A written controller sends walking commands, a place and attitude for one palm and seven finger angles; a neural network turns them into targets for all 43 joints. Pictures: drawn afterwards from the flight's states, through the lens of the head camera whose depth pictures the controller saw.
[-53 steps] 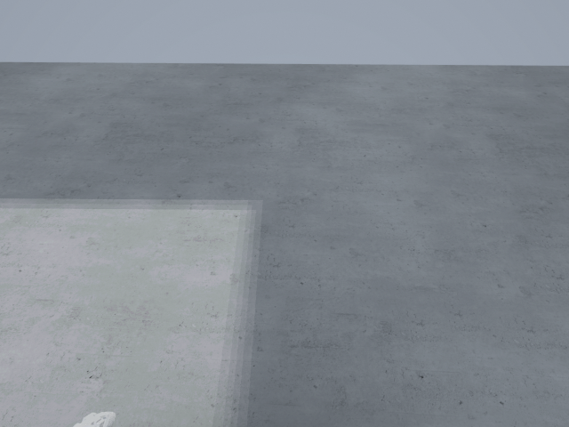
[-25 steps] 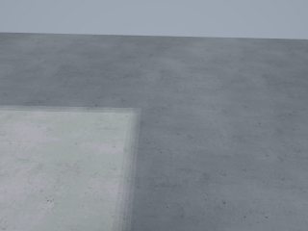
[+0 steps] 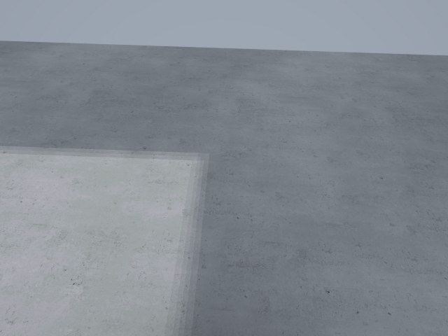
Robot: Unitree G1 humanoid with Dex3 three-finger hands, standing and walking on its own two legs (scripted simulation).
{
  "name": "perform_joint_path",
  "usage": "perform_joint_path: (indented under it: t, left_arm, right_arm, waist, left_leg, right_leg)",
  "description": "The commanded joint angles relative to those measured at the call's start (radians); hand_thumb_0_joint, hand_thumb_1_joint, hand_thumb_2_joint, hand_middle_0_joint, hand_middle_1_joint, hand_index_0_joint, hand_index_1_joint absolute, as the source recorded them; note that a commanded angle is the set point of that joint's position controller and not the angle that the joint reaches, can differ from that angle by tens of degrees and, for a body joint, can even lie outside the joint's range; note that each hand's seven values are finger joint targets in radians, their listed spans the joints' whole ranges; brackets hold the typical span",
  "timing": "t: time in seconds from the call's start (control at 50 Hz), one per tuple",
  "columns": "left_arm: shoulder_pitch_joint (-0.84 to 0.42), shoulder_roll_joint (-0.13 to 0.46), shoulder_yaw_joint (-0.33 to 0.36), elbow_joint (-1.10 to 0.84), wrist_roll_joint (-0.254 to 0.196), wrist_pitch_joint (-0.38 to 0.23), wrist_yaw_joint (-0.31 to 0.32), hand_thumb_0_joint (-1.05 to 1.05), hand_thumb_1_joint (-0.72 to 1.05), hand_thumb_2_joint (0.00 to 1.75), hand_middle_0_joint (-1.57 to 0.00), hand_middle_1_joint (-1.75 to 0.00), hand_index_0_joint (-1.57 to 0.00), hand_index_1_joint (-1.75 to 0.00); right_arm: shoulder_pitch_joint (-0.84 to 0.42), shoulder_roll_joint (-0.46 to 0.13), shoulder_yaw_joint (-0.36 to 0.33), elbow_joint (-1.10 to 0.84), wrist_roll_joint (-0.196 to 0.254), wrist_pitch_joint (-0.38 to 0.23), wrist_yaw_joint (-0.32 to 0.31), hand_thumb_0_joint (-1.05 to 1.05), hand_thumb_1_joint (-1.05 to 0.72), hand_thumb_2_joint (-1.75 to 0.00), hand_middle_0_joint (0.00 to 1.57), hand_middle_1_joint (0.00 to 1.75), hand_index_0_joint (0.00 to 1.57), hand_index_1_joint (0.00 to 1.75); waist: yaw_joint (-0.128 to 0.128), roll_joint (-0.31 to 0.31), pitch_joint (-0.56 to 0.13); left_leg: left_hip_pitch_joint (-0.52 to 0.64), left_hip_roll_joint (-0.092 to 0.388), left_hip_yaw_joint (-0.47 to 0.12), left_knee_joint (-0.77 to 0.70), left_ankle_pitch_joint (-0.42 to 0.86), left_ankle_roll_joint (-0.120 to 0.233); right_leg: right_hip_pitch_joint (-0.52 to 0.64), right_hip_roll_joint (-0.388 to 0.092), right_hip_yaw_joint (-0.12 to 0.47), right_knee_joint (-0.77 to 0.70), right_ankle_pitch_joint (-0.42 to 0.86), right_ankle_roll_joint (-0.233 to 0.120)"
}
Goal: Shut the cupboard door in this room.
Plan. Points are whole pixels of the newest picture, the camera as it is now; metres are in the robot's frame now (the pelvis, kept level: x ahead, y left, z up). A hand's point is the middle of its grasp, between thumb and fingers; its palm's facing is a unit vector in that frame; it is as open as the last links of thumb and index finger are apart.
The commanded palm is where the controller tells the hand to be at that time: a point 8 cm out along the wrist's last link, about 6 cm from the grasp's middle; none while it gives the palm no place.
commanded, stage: turn or walk to find it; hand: left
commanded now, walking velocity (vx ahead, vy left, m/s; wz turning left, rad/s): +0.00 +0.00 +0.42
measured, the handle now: out of the picture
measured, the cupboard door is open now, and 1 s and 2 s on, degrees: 86 86 86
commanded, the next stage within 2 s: none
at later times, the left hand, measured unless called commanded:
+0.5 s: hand out of the picture +0.03 +0.21 -0.16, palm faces +0.20 -0.94 -0.27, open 7.4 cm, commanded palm none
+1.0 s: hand out of the picture -0.15 +0.20 -0.19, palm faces +0.47 -0.85 -0.26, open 7.4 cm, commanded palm none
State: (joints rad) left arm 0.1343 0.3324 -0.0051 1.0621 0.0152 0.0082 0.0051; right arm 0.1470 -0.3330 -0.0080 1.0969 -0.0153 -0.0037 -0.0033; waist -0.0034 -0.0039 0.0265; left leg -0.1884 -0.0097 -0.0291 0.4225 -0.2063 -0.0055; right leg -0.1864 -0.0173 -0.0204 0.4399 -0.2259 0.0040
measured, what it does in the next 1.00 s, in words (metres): steps on the spot, turning left: right foot, then left foot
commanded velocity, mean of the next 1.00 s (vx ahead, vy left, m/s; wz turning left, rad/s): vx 0.00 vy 0.00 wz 0.42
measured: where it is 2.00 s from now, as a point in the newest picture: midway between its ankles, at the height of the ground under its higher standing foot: outside the picture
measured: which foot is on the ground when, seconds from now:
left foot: down 0.00-0.52, up 0.54-0.90, down 0.92-1.00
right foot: down 0.00-0.24, up 0.26-0.50, down 0.52-0.92, up 0.94-1.00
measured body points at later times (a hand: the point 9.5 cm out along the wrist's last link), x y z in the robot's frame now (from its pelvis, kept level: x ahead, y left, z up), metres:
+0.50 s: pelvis -0.03 -0.01 -0.01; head +0.01 -0.02 +0.44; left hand +0.02 +0.26 -0.14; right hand +0.05 -0.24 -0.16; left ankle +0.01 +0.12 -0.74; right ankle -0.03 -0.13 -0.73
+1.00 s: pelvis -0.06 +0.00 -0.02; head -0.04 +0.03 +0.43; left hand -0.17 +0.24 -0.17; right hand +0.15 -0.19 -0.14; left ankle -0.11 +0.10 -0.74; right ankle -0.04 -0.13 -0.71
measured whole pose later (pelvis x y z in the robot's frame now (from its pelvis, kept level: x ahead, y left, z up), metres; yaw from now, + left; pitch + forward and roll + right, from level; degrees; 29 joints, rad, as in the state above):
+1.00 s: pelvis -0.06 +0.00 -0.02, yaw +26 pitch -1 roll +1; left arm 0.28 0.26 0.05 0.97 0.02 0.06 0.03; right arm 0.14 -0.21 -0.05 0.94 -0.02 0.02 0.00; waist 0.03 -0.07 0.08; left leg -0.27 0.00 0.06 0.61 -0.33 0.02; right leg -0.36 -0.12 -0.09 0.94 -0.54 0.06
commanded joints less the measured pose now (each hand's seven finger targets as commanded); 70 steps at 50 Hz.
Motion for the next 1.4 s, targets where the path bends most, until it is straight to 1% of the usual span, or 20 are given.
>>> perform_joint_path:
  t: [0.0,0.16,0.22,0.26,0.46,0.48,0.5,0.52,0.6,0.84,0.88,0.9,0.92,1.02,1.16,1.24,1.26,1.28,1.3,1.38]
  left_arm:
    - [0.031,0.113,0.033,-0.069,-0.003,0.007,0.021,0.00,0.90,0.90,-0.20,-0.30,-0.20,-0.30]
    - [0.018,0.118,0.059,-0.168,0.006,0.019,0.030,0.00,0.90,0.90,-0.20,-0.30,-0.20,-0.30]
    - [0.013,0.047,0.056,-0.199,-0.001,0.022,0.030,0.00,0.90,0.90,-0.20,-0.30,-0.20,-0.30]
    - [0.018,0.034,0.062,-0.207,-0.001,0.019,0.036,0.00,0.90,0.90,-0.20,-0.30,-0.20,-0.30]
    - [0.161,-0.014,0.071,-0.182,-0.013,0.010,0.032,0.00,0.90,0.90,-0.20,-0.30,-0.20,-0.30]
    - [0.191,0.032,0.082,-0.178,-0.004,0.004,0.036,0.00,0.90,0.90,-0.20,-0.30,-0.20,-0.30]
    - [0.183,0.122,0.102,-0.192,0.014,-0.002,0.042,0.00,0.90,0.90,-0.20,-0.30,-0.20,-0.30]
    - [0.130,0.140,0.096,-0.224,0.006,0.004,0.042,0.00,0.90,0.90,-0.20,-0.30,-0.20,-0.30]
    - [0.047,0.041,0.071,-0.226,0.007,-0.017,0.035,0.00,0.90,0.90,-0.20,-0.30,-0.20,-0.30]
    - [0.188,0.108,0.098,-0.160,0.018,-0.006,0.033,0.00,0.90,0.90,-0.20,-0.30,-0.20,-0.30]
    - [0.180,0.069,0.093,-0.171,0.002,0.003,0.028,0.00,0.90,0.90,-0.20,-0.30,-0.20,-0.30]
    - [0.185,-0.004,0.079,-0.206,-0.001,0.008,0.020,0.00,0.90,0.90,-0.20,-0.30,-0.20,-0.30]
    - [0.120,0.002,0.065,-0.235,0.008,0.019,0.028,0.00,0.90,0.90,-0.20,-0.30,-0.20,-0.30]
    - [0.111,-0.007,0.080,-0.177,0.000,0.025,0.012,0.00,0.90,0.90,-0.20,-0.30,-0.20,-0.30]
    - [0.094,-0.037,0.076,-0.201,-0.005,0.024,0.015,0.00,0.90,0.90,-0.20,-0.30,-0.20,-0.30]
    - [0.200,-0.027,0.081,-0.184,-0.005,0.006,0.022,0.00,0.90,0.90,-0.20,-0.30,-0.20,-0.30]
    - [0.225,0.019,0.090,-0.186,0.006,-0.006,0.027,0.00,0.90,0.90,-0.20,-0.30,-0.20,-0.30]
    - [0.219,0.120,0.107,-0.195,0.020,-0.015,0.034,0.00,0.90,0.90,-0.20,-0.30,-0.20,-0.30]
    - [0.213,0.118,0.106,-0.211,0.008,-0.014,0.033,0.00,0.90,0.90,-0.20,-0.30,-0.20,-0.30]
    - [0.049,0.029,0.083,-0.244,0.009,-0.015,0.032,0.00,0.90,0.90,-0.20,-0.30,-0.20,-0.30]
  right_arm:
    - [0.003,-0.088,-0.017,-0.082,0.000,0.008,-0.001,0.00,-0.90,-0.90,0.20,0.30,0.20,0.30]
    - [0.088,-0.059,-0.050,-0.149,-0.001,0.029,0.004,0.00,-0.90,-0.90,0.20,0.30,0.20,0.30]
    - [0.114,-0.121,-0.067,-0.174,-0.009,0.017,0.000,0.00,-0.90,-0.90,0.20,0.30,0.20,0.30]
    - [0.138,-0.124,-0.077,-0.176,-0.006,0.013,-0.015,0.00,-0.90,-0.90,0.20,0.30,0.20,0.30]
    - [0.088,-0.075,-0.097,-0.215,-0.004,0.038,-0.013,0.00,-0.90,-0.90,0.20,0.30,0.20,0.30]
    - [0.089,-0.037,-0.095,-0.226,0.005,0.041,-0.006,0.00,-0.90,-0.90,0.20,0.30,0.20,0.30]
    - [0.097,0.025,-0.088,-0.250,0.006,0.041,-0.004,0.00,-0.90,-0.90,0.20,0.30,0.20,0.30]
    - [0.060,-0.009,-0.100,-0.261,-0.009,0.043,-0.003,0.00,-0.90,-0.90,0.20,0.30,0.20,0.30]
    - [0.097,0.010,-0.098,-0.191,-0.005,0.059,0.016,0.00,-0.90,-0.90,0.20,0.30,0.20,0.30]
    - [0.010,0.032,-0.063,-0.203,0.009,0.036,0.013,0.00,-0.90,-0.90,0.20,0.30,0.20,0.30]
    - [0.104,-0.054,-0.079,-0.184,0.001,0.017,0.011,0.00,-0.90,-0.90,0.20,0.30,0.20,0.30]
    - [0.135,-0.152,-0.100,-0.182,-0.002,0.013,0.008,0.00,-0.90,-0.90,0.20,0.30,0.20,0.30]
    - [0.180,-0.168,-0.102,-0.174,0.006,0.021,0.003,0.00,-0.90,-0.90,0.20,0.30,0.20,0.30]
    - [0.026,-0.072,-0.076,-0.205,-0.002,0.011,-0.019,0.00,-0.90,-0.90,0.20,0.30,0.20,0.30]
    - [0.036,-0.080,-0.090,-0.211,-0.010,0.023,-0.012,0.00,-0.90,-0.90,0.20,0.30,0.20,0.30]
    - [0.003,-0.065,-0.094,-0.229,-0.004,0.031,-0.004,0.00,-0.90,-0.90,0.20,0.30,0.20,0.30]
    - [0.013,-0.023,-0.092,-0.235,0.004,0.029,0.002,0.00,-0.90,-0.90,0.20,0.30,0.20,0.30]
    - [0.033,0.050,-0.079,-0.262,0.008,0.029,0.007,0.00,-0.90,-0.90,0.20,0.30,0.20,0.30]
    - [0.013,-0.003,-0.094,-0.257,-0.008,0.042,0.003,0.00,-0.90,-0.90,0.20,0.30,0.20,0.30]
    - [0.072,0.020,-0.096,-0.189,-0.010,0.061,0.023,0.00,-0.90,-0.90,0.20,0.30,0.20,0.30]
  waist:
    - [0.012,-0.030,-0.033]
    - [-0.019,-0.062,-0.061]
    - [-0.026,0.219,-0.027]
    - [-0.026,0.213,-0.061]
    - [0.025,0.135,-0.105]
    - [0.034,0.027,-0.102]
    - [0.036,-0.254,-0.060]
    - [0.040,-0.198,-0.012]
    - [-0.029,-0.156,0.052]
    - [0.023,-0.199,-0.043]
    - [-0.030,-0.009,-0.122]
    - [-0.032,0.297,-0.120]
    - [-0.060,0.209,-0.116]
    - [-0.003,0.151,-0.043]
    - [-0.018,0.149,-0.034]
    - [0.038,0.099,-0.053]
    - [0.051,-0.028,-0.064]
    - [0.044,-0.328,-0.045]
    - [0.064,-0.304,-0.045]
    - [-0.021,-0.145,0.036]
  left_leg:
    - [-0.107,0.094,-0.096,0.012,0.132,0.022]
    - [-0.116,0.065,-0.093,0.168,0.084,0.029]
    - [-0.136,0.230,-0.460,-0.083,0.190,0.149]
    - [-0.029,0.267,-0.537,-0.104,0.320,0.227]
    - [-0.152,0.100,-0.404,-0.006,0.134,0.117]
    - [-0.298,0.040,-0.330,0.090,-0.029,0.064]
    - [-0.480,-0.089,-0.108,0.348,-0.247,-0.016]
    - [-0.432,-0.062,-0.079,0.549,-0.324,-0.024]
    - [-0.386,0.002,-0.027,0.787,-0.154,-0.038]
    - [-0.116,0.004,0.127,0.176,-0.150,-0.031]
    - [0.162,0.123,0.001,-0.039,0.200,0.020]
    - [0.270,0.383,-0.311,-0.042,0.628,0.145]
    - [0.200,0.432,-0.293,-0.030,0.697,0.223]
    - [0.042,0.247,-0.162,-0.061,0.440,0.174]
    - [-0.012,0.237,-0.243,-0.076,0.284,0.184]
    - [-0.151,0.173,-0.240,0.025,0.182,0.124]
    - [-0.246,0.096,-0.173,0.156,0.053,0.067]
    - [-0.412,-0.059,-0.003,0.398,-0.269,-0.010]
    - [-0.372,-0.024,-0.057,0.575,-0.356,-0.009]
    - [-0.356,0.024,-0.016,0.802,-0.151,-0.032]
  right_leg:
    - [0.018,-0.140,0.093,-0.032,0.065,-0.014]
    - [-0.107,-0.222,0.061,0.043,-0.001,-0.061]
    - [-0.184,-0.009,-0.062,0.358,-0.196,0.030]
    - [-0.284,-0.010,0.042,0.559,-0.345,0.024]
    - [0.062,0.033,0.011,0.018,-0.072,0.033]
    - [0.195,-0.071,0.099,-0.090,-0.078,0.003]
    - [0.218,-0.352,0.404,-0.203,-0.180,-0.099]
    - [0.020,-0.465,0.417,-0.219,-0.095,-0.166]
    - [-0.063,-0.270,0.138,-0.135,0.155,-0.134]
    - [0.069,-0.299,0.001,0.064,0.508,-0.107]
    - [-0.102,-0.224,-0.103,0.295,0.284,-0.008]
    - [-0.358,-0.097,-0.138,0.497,-0.337,0.066]
    - [-0.344,-0.093,-0.057,0.613,-0.435,0.060]
    - [-0.311,-0.085,-0.007,0.646,-0.233,0.067]
    - [-0.196,-0.040,-0.022,0.376,-0.226,0.061]
    - [0.042,-0.021,-0.035,0.046,-0.025,0.052]
    - [0.139,-0.125,0.069,-0.087,-0.003,0.029]
    - [0.174,-0.391,0.361,-0.172,0.059,-0.078]
    - [0.034,-0.448,0.378,-0.202,0.038,-0.139]
    - [-0.071,-0.285,0.096,-0.165,0.021,-0.112]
